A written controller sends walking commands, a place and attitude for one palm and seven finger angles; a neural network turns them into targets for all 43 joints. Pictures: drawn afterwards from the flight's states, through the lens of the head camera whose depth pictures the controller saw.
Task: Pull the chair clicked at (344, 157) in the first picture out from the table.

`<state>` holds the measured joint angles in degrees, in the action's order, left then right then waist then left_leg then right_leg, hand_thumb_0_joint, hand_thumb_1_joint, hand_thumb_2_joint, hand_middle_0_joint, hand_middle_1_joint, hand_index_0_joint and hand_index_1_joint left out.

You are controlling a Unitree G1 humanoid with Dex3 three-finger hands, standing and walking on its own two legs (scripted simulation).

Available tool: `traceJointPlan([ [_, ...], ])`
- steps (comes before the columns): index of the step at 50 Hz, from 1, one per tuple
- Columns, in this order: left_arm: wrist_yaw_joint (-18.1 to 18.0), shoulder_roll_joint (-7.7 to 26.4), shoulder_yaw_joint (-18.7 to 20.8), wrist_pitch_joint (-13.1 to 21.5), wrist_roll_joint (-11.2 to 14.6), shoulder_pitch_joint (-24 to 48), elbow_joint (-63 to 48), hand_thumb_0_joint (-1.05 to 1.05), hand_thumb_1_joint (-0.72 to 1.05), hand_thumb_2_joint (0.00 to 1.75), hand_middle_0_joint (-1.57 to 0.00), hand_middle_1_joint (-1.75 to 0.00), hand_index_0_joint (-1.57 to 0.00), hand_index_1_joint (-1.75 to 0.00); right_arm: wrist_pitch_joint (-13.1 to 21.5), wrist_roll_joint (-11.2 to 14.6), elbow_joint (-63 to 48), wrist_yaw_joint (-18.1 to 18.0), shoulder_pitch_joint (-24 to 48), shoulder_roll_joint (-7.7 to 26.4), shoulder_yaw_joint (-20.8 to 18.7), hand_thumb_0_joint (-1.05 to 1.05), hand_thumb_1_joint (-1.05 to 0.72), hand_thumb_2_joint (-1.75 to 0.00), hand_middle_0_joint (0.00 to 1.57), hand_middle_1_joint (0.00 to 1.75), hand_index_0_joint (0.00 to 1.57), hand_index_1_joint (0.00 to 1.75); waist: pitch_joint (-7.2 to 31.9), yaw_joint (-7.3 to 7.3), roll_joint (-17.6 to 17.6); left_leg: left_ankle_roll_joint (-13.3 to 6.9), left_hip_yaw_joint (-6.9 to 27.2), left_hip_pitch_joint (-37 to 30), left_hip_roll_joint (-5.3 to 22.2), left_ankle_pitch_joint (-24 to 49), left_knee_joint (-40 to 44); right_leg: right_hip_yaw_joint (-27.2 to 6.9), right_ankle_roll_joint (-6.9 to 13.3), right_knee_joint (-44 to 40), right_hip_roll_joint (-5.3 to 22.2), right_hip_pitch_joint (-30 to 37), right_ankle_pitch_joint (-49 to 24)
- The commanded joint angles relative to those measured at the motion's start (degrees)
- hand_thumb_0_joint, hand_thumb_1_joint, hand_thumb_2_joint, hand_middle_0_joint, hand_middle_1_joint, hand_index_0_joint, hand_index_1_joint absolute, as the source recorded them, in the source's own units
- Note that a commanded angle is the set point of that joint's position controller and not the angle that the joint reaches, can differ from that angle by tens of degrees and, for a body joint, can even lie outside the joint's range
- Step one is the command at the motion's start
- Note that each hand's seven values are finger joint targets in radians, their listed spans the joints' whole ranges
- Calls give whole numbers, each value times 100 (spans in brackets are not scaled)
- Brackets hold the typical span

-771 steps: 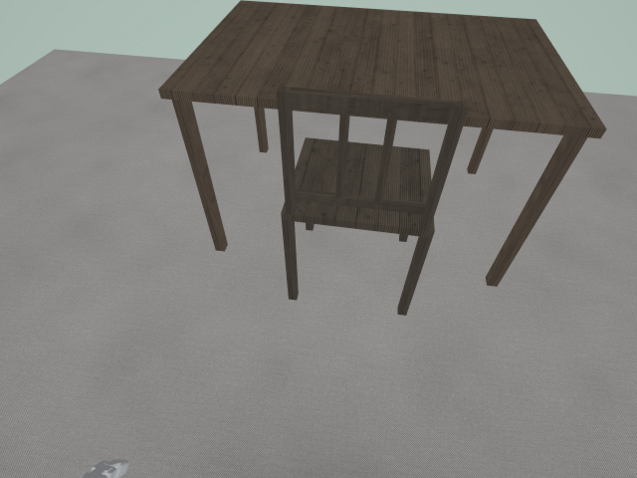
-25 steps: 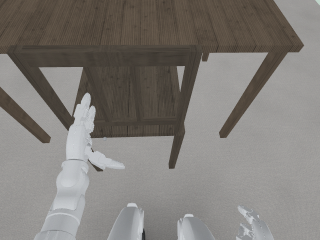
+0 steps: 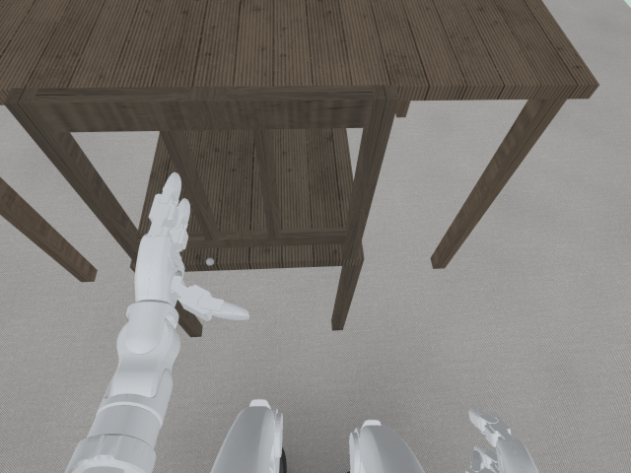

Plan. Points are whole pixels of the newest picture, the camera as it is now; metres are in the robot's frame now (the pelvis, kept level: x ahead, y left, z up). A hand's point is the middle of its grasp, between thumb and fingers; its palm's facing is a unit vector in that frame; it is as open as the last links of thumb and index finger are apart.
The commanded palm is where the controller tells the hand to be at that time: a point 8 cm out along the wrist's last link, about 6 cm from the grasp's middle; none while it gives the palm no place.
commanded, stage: push the fingers through the gap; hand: left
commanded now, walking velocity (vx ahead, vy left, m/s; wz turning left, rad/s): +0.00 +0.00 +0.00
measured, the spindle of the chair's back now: (194, 190) +0.49 +0.19 +0.01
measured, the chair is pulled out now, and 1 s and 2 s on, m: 0.00 -0.01 -0.01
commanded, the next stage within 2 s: aim the fingers beside a spindle in 0.18 s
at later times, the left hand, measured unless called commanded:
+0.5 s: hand (196, 251) +0.38 +0.16 +0.03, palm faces +0.06 -1.00 -0.03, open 16.3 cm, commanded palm +0.37 +0.20 +0.02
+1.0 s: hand (204, 254) +0.38 +0.15 +0.02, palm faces +0.06 -1.00 -0.05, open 16.9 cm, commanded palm +0.35 +0.20 +0.02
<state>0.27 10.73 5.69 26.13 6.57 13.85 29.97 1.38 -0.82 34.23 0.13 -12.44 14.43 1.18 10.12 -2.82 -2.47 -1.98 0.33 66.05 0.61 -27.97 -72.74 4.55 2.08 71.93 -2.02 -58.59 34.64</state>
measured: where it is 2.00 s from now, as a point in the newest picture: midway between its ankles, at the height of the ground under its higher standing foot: outside the picture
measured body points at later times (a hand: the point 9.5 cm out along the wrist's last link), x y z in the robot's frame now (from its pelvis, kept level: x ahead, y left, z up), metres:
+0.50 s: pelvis -0.02 +0.00 -0.01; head +0.08 +0.02 +0.43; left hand +0.37 +0.22 +0.03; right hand +0.10 -0.25 -0.12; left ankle +0.06 +0.10 -0.62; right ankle +0.00 -0.10 -0.62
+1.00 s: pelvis -0.01 +0.01 +0.00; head +0.09 +0.02 +0.44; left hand +0.37 +0.21 +0.03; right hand +0.11 -0.24 -0.11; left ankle +0.06 +0.10 -0.62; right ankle +0.00 -0.10 -0.62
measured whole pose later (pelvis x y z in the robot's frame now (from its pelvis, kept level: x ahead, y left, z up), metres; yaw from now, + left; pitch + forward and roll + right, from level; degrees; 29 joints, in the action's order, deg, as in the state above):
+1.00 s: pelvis -0.01 +0.01 +0.00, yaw -1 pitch +21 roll -3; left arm -0.6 11.4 7.9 27.4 5.8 19.1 36.1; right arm 0.6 -1.0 34.7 0.9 -13.7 14.4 1.5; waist 9.7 -3.8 -2.5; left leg -2.7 0.0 67.1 0.8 -26.9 -72.6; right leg 4.1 1.4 71.5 -2.1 -59.7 33.2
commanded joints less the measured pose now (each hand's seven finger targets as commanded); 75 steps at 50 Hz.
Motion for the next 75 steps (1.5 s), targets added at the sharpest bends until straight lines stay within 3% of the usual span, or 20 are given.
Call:
traceJointPlan([
  [1, -50, 859, 462, 422, 31, 1835, -986, 0, -50, 30, -6, -8, -6, -8, 213, 11, -566, -54, -190, 846, -361, 0, -90, -90, 20, 30, 20, 30, 2172, -168, 43, 27, 354, -2232, 29, 1260, 741, -331, -21, -1105, 54, 320, -1609],
  [2, -35, 862, 489, 420, 38, 1759, -939, 0, -50, 30, -6, -8, -6, -8, 207, 11, -590, -48, -189, 836, -358, 0, -90, -90, 20, 30, 20, 30, 2222, -123, 4, 39, 342, -2252, 20, 1336, 756, -337, -13, -1092, 53, 386, -1685],
  [12, 95, 1058, 550, 450, 75, 3198, -303, 0, -50, 30, -6, -8, -6, -8, 214, 44, -344, -143, -234, 868, -304, 0, -90, -90, 20, 30, 20, 30, 1958, -448, -17, 3, 360, -1928, 18, 580, 686, -413, -57, -1264, 42, 12, -901],
  [15, 140, 1116, 538, 464, 62, 3689, -82, 0, -50, 30, -6, -8, -6, -8, 258, 59, -273, -174, -284, 897, -288, 0, -90, -90, 20, 30, 20, 30, 1957, -513, -209, 2, 399, -1959, 15, 299, 695, -401, -40, -1281, 41, -186, -611],
  [16, 138, 1243, 673, 468, 60, 3664, -25, 0, -50, 30, -6, -8, -6, -8, 261, 44, -257, -181, -305, 915, -292, 0, -90, -90, 20, 30, 20, 30, 2077, -464, -179, 3, 407, -1968, 13, 360, 688, -405, -33, -1265, 43, -138, -643],
  [20, 233, 993, 474, 449, 61, 3485, -37, 0, -50, 30, -6, -8, -6, -8, 285, 46, -318, -134, -341, 925, -312, 0, -90, -90, 20, 30, 20, 30, 2324, -386, -405, 43, 516, -2389, 26, 499, 829, -288, 2, -1220, 42, -225, -727],
  [27, 131, 972, 494, 498, 44, 3242, 14, 0, -50, 30, -6, -8, -6, -8, 259, 39, -399, -67, -295, 922, -301, 0, -90, -90, 20, 30, 20, 30, 1920, -348, -134, 32, 526, -2109, 25, 140, 954, -283, -1, -1288, 26, -246, -459],
  [31, -5, 934, 503, 611, -29, 2999, -135, 0, -50, 30, -6, -8, -6, -8, 254, 13, -470, -22, -297, 936, -325, 0, -90, -90, 20, 30, 20, 30, 2043, -260, -243, 71, 624, -2374, 50, 221, 1049, -223, 22, -1194, 24, -339, -531],
  [33, -57, 735, 328, 609, -63, 2971, -135, 0, -50, 30, -6, -8, -6, -8, 243, 4, -475, 4, -306, 929, -336, 0, -90, -90, 20, 30, 20, 30, 2029, -321, -181, 72, 679, -2452, 73, 160, 1077, -197, 8, -1192, 20, -416, -518],
  [39, -147, 1062, 633, 639, -107, 2665, -254, 0, -50, 30, -6, -8, -6, -8, 192, -1, -530, 10, -315, 942, -334, 0, -90, -90, 20, 30, 20, 30, 2105, -198, -127, 70, 598, -2344, 58, 444, 1031, -233, 24, -1153, 0, -171, -698],
  [40, -127, 895, 477, 641, -111, 2644, -384, 0, -50, 30, -6, -8, -6, -8, 191, -2, -552, 19, -292, 923, -341, 0, -90, -90, 20, 30, 20, 30, 2169, -212, -297, 86, 610, -2507, 71, 549, 1033, -220, 22, -1127, 13, -243, -773],
  [44, -112, 673, 318, 539, -43, 2295, -535, 0, -50, 30, -6, -8, -6, -8, 163, 10, -581, 34, -312, 899, -359, 0, -90, -90, 20, 30, 20, 30, 2194, -207, -192, 90, 615, -2630, 89, 883, 1011, -194, 19, -1128, 5, -147, -1023],
  [46, -109, 780, 426, 499, -20, 2189, -457, 0, -50, 30, -6, -8, -6, -8, 137, 18, -551, 25, -307, 909, -360, 0, -90, -90, 20, 30, 20, 30, 2034, -216, -17, 79, 558, -2455, 86, 898, 983, -210, 7, -1168, 7, -70, -1079],
  [49, -75, 876, 474, 533, -20, 1979, -764, 0, -50, 30, -6, -8, -6, -8, 147, 16, -616, 14, -292, 890, -364, 0, -90, -90, 20, 30, 20, 30, 2218, -126, -93, 75, 491, -2484, 67, 1173, 921, -248, 21, -1110, 9, 142, -1331],
  [51, -32, 650, 243, 519, -7, 1874, -883, 0, -50, 30, -6, -8, -6, -8, 142, 23, -627, 34, -270, 858, -358, 0, -90, -90, 20, 30, 20, 30, 2199, -158, -228, 92, 507, -2650, 79, 1327, 924, -227, 18, -1106, 20, 78, -1441],
  [55, 3, 638, 277, 440, 35, 1633, -767, 0, -50, 30, -6, -8, -6, -8, 127, 34, -628, 23, -253, 860, -365, 0, -90, -90, 20, 30, 20, 30, 2008, -174, 1, 56, 462, -2430, 60, 1210, 888, -243, -4, -1153, 17, 135, -1429],
  [61, 36, 753, 332, 466, 55, 1391, -1285, 0, -50, 30, -6, -8, -6, -8, 139, 30, -680, 9, -226, 827, -375, 0, -90, -90, 20, 30, 20, 30, 2321, -82, -215, 72, 407, -2658, 51, 1771, 801, -286, 8, -1049, 35, 372, -1973],
  [62, 55, 588, 178, 435, 80, 1395, -1274, 0, -50, 30, -6, -8, -6, -8, 139, 34, -681, 17, -209, 809, -368, 0, -90, -90, 20, 30, 20, 30, 2234, -158, -79, 54, 394, -2592, 44, 1715, 793, -279, -12, -1083, 31, 385, -1979],
  [68, 117, 897, 539, 360, 151, 1106, -1223, 0, -50, 30, -6, -8, -6, -8, 132, 44, -694, -25, -169, 814, -364, 0, -90, -90, 20, 30, 20, 30, 2140, -71, 115, 16, 264, -2139, 0, 1561, 716, -386, -27, -1119, 36, 695, -2085],
  [75, 339, 869, 472, 377, 285, 925, -1607, 0, -50, 30, -6, -8, -6, -8, 209, 70, -736, -56, -118, 800, -365, 0, -90, -90, 20, 30, 20, 30, 2337, -66, -17, 6, 239, -2251, 0, 1754, 695, -424, -30, -1100, 43, 875, -2349],
])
